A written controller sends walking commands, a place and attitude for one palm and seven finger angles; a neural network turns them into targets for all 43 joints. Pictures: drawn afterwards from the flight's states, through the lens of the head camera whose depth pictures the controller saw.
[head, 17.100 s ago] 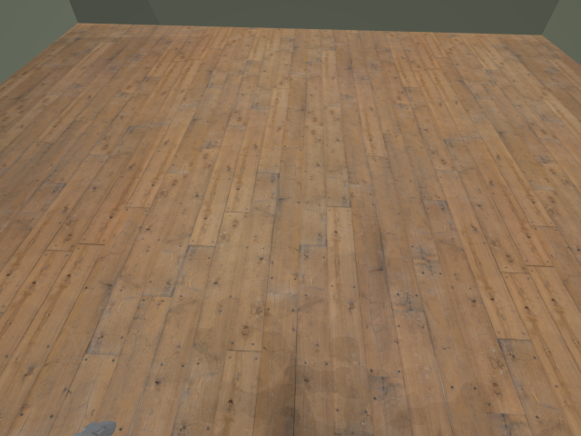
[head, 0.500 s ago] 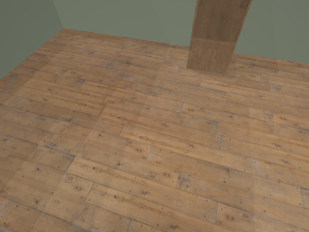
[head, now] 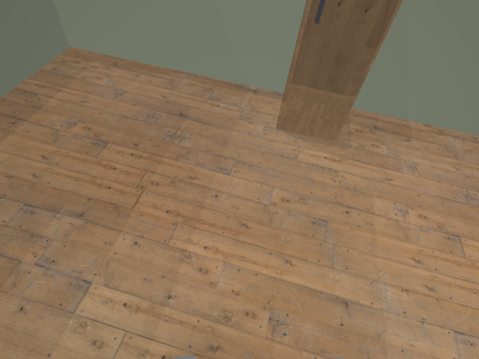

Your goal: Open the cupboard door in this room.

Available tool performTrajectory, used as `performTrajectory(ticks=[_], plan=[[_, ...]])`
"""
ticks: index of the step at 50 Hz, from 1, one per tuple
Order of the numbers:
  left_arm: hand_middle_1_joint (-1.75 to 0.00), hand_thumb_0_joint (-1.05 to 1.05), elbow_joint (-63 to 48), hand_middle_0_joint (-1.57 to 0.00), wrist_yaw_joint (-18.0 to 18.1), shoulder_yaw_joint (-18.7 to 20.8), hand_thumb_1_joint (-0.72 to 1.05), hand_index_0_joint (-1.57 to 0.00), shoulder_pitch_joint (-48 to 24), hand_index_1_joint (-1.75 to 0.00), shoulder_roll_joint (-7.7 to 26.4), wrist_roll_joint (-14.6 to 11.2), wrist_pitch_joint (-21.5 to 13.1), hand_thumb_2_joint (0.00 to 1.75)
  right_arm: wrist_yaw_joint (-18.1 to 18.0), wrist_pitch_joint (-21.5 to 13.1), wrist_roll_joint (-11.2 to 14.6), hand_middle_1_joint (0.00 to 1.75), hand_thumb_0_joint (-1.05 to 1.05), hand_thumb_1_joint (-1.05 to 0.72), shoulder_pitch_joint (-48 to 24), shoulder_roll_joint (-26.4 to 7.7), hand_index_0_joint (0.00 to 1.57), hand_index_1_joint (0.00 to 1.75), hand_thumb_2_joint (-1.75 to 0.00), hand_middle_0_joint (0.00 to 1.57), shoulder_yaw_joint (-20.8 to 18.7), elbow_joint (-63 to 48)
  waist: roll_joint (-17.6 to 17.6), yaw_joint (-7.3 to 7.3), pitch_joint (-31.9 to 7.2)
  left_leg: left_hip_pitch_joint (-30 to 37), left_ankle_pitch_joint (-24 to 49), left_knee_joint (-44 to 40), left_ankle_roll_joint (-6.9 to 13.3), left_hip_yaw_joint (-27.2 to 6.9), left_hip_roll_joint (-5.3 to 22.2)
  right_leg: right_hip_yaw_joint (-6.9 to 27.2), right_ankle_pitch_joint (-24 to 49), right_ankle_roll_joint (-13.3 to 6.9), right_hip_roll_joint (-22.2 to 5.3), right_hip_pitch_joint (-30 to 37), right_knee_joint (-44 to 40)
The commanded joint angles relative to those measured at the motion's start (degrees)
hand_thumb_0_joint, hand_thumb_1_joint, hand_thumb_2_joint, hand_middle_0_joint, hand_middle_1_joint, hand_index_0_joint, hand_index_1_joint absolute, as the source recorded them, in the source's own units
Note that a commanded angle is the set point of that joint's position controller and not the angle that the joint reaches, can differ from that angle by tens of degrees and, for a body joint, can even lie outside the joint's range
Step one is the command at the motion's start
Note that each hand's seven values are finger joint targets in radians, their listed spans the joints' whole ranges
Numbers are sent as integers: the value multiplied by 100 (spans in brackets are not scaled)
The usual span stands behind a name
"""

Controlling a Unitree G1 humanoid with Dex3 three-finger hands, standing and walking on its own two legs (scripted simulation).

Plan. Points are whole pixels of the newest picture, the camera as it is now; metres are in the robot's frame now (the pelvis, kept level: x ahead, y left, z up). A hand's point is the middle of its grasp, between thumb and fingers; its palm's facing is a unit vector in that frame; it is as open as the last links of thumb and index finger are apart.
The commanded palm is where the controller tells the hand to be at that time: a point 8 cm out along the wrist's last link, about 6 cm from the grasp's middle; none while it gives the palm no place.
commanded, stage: stand and wait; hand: left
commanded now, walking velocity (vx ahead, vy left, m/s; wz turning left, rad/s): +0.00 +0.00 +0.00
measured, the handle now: (321, 4) +1.52 -0.23 +0.01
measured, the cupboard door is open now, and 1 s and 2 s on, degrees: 0 0 0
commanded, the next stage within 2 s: turn or walk to find it in 1.22 s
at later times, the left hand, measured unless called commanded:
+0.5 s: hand out of the picture +0.09 +0.19 -0.16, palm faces -0.01 -0.96 -0.26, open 7.4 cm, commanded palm none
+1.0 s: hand out of the picture +0.14 +0.17 -0.15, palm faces +0.01 -0.95 -0.31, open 7.4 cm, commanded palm none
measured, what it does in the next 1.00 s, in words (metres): walks ahead: right foot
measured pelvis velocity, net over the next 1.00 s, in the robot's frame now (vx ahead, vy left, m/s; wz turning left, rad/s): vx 0.08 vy -0.06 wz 0.02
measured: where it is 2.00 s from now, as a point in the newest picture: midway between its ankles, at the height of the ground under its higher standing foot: outside the picture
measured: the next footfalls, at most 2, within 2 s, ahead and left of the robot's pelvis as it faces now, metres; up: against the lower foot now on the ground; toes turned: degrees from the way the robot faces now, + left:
right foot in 0.28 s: +0.08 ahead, -0.15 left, +0.00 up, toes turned -4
right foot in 1.92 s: +0.17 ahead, -0.16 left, +0.00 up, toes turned -8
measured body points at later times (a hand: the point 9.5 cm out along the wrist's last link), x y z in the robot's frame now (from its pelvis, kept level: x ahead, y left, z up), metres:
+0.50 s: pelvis +0.06 -0.02 +0.01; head +0.07 -0.02 +0.46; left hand +0.09 +0.24 -0.14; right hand +0.06 -0.27 -0.15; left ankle +0.07 +0.07 -0.74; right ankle +0.04 -0.15 -0.74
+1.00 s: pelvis +0.08 -0.06 +0.01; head +0.09 -0.06 +0.46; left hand +0.14 +0.22 -0.13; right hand +0.18 -0.34 -0.13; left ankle +0.07 +0.07 -0.74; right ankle +0.04 -0.15 -0.74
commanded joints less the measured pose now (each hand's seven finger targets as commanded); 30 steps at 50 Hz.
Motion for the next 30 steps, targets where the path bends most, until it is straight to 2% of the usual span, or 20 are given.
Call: performTrajectory(ticks=[1,2,8,10,11,12,13,14,16,17,19,23,30], plan=[[-30,0,-123,-20,-24,18,90,-20,537,-30,142,31,21,90,-115,-25,43,30,0,-90,687,-972,20,30,-90,20,-259,83,688,-164,-549,707,730,-1877,287,-1433,1330,166,543,27,-307,-372,-187],[-30,0,-173,-20,-18,42,90,-20,468,-30,126,50,42,90,-117,-19,21,30,0,-90,752,-915,20,30,-90,20,-315,72,640,-197,-556,670,690,-1886,300,-1355,1322,126,585,34,-307,-316,-372],[-30,0,-289,-20,-31,44,90,-20,92,-30,467,62,51,90,-116,6,30,30,0,-90,611,-1328,20,30,-90,20,-401,177,716,-178,-428,776,39,-1864,397,-1405,1226,-16,749,-37,-250,42,-1784],[-30,0,-223,-20,-26,63,90,-20,126,-30,608,53,38,90,-108,21,56,30,0,-90,582,-1370,20,30,-90,20,-408,238,665,-90,-299,487,-296,-1787,258,-1386,1111,-31,1258,-79,-234,487,-2498],[-30,0,-160,-20,-17,61,90,-20,242,-30,695,54,10,90,-101,18,74,30,0,-90,499,-1384,20,30,-90,20,-398,252,574,-4,-281,333,-516,-1677,116,-1256,976,-11,1696,-97,-280,774,-2994],[-30,0,-133,-20,0,50,90,-20,218,-30,853,58,-24,90,-81,19,101,30,0,-90,522,-1302,20,30,-90,20,-370,271,340,-22,-171,188,-754,-1592,-75,-1134,756,165,1868,-129,-405,929,-3382],[-30,0,-152,-20,3,14,90,-20,77,-30,933,46,-59,90,-55,39,119,30,0,-90,589,-1212,20,30,-90,20,-332,284,188,-134,-7,230,-913,-1652,-231,-1083,576,351,1692,-219,-576,747,-3614],[-30,0,-198,-20,1,6,90,-20,-58,-30,1048,33,-75,90,-32,35,117,30,0,-90,691,-1233,20,30,-90,20,-317,305,371,-195,-8,375,-806,-1743,-301,-1105,505,391,1624,-286,-666,623,-3632],[-30,0,-171,-20,-22,-5,90,-20,-220,-30,1072,20,-119,90,-35,71,88,30,0,-90,672,-1302,20,30,-90,20,-304,355,-211,-241,103,675,-582,-1615,-327,-1025,473,421,1438,-293,-588,274,-3715],[-30,0,-184,-20,-23,-14,90,-20,-261,-30,1063,10,-133,90,-41,52,88,30,0,-90,765,-1342,20,30,-90,20,-292,383,-278,-277,23,847,-327,-1602,-318,-985,487,416,1548,-297,-596,285,-3748],[-30,0,-177,-20,-11,-30,90,-20,-269,-30,1081,-15,-148,90,-43,13,97,30,0,-90,813,-1379,20,30,-90,20,-257,440,-61,-268,-171,1058,112,-1595,-314,-952,532,382,1912,-274,-583,460,-3732],[-30,0,-154,-20,11,-36,90,-20,-223,-30,1158,-27,-170,90,-55,-15,101,30,0,-90,758,-1434,20,30,-90,20,-222,455,70,-243,-380,1263,723,-1506,-308,-888,565,369,2427,-279,-604,716,-3762],[-30,0,-169,-20,15,-40,90,-20,-326,-30,1284,-28,-173,90,-60,33,100,30,0,-90,533,-1567,20,30,-90,20,-204,426,183,-254,-336,1388,873,-1440,-344,-838,584,381,2700,-294,-612,757,-3853]])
